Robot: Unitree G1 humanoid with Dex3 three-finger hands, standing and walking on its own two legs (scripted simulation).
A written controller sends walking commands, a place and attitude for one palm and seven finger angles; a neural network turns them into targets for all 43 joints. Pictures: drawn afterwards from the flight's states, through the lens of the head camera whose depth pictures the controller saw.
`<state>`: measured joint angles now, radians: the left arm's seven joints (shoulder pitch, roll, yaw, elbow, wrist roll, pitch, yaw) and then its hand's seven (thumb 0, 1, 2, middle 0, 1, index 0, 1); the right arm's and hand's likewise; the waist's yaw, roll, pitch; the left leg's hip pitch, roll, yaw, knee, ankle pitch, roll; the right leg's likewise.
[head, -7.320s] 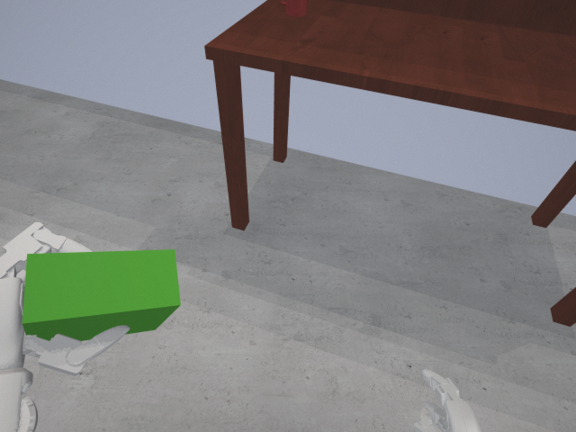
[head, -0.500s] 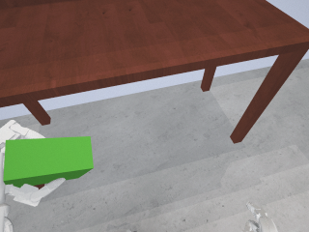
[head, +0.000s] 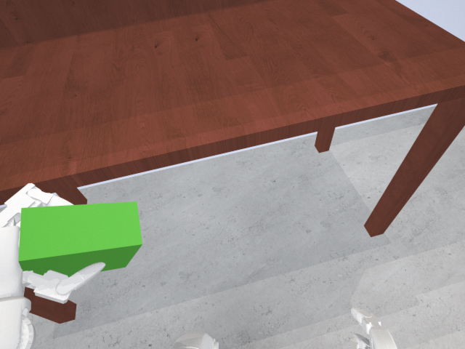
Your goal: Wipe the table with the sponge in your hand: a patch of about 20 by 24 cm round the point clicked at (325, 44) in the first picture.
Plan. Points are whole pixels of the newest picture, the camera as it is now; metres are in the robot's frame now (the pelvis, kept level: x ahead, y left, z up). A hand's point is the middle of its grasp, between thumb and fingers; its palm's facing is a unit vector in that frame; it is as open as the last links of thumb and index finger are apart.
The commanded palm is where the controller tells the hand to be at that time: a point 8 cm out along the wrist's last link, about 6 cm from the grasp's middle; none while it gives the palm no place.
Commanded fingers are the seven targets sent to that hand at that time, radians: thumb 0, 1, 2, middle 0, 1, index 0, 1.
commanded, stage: come to a stop and stand still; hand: left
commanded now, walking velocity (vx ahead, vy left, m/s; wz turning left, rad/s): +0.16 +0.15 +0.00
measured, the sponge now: (99, 240) +0.23 +0.20 +0.12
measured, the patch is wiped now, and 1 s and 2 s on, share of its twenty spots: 0.00 0.00 0.00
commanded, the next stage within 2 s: look again from close up in 1.82 s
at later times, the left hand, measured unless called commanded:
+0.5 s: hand (29, 204) +0.26 +0.29 +0.17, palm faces +0.35 -0.87 -0.35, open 10.4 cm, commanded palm +0.20 +0.33 +0.18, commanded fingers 0.00 0.10 1.30 -1.20 -1.60 -1.20 -1.60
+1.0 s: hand (54, 264) +0.18 +0.21 +0.18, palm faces +0.32 -0.84 -0.43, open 10.4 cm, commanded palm +0.12 +0.27 +0.18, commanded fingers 0.00 0.10 1.30 -1.20 -1.60 -1.20 -1.60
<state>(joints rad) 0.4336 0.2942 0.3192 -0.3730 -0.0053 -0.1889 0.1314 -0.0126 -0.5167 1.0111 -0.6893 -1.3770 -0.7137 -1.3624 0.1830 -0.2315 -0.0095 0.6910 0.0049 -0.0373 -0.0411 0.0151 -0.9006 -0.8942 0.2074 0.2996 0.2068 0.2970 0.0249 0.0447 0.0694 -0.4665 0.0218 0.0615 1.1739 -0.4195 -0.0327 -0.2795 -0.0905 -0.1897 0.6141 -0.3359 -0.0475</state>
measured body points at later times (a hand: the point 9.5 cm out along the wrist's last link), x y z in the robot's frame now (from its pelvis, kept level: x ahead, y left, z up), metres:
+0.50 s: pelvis +0.03 +0.06 +0.01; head +0.07 +0.09 +0.45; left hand +0.23 +0.33 +0.19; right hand +0.21 -0.14 -0.07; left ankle +0.10 +0.17 -0.73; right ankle +0.01 -0.06 -0.68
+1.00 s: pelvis -0.05 -0.01 +0.01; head -0.03 -0.02 +0.46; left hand +0.16 +0.25 +0.20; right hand +0.08 -0.28 -0.09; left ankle -0.07 +0.13 -0.70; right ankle -0.02 -0.07 -0.73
